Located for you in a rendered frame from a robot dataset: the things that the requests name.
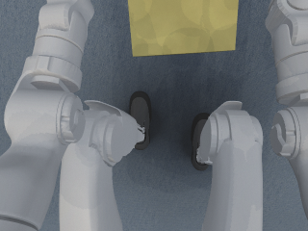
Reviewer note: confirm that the robot right upper arm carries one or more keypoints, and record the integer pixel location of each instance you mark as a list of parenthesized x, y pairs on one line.
[(289, 138)]

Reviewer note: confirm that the robot left upper arm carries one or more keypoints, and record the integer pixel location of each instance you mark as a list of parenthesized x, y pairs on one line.
[(41, 125)]

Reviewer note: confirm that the robot right thigh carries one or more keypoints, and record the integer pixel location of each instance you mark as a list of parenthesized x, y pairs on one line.
[(236, 195)]

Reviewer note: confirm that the robot left forearm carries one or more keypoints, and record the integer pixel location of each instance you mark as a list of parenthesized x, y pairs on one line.
[(59, 47)]

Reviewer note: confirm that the carton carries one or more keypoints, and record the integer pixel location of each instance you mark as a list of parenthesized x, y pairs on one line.
[(176, 27)]

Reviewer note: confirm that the robot right foot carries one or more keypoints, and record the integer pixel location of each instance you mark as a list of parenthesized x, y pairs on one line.
[(197, 127)]

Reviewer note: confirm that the robot right forearm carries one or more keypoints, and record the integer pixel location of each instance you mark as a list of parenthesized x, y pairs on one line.
[(287, 24)]

